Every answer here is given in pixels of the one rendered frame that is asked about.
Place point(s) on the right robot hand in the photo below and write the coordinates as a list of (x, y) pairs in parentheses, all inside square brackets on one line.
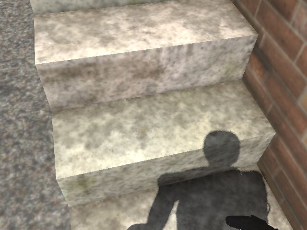
[(248, 223)]

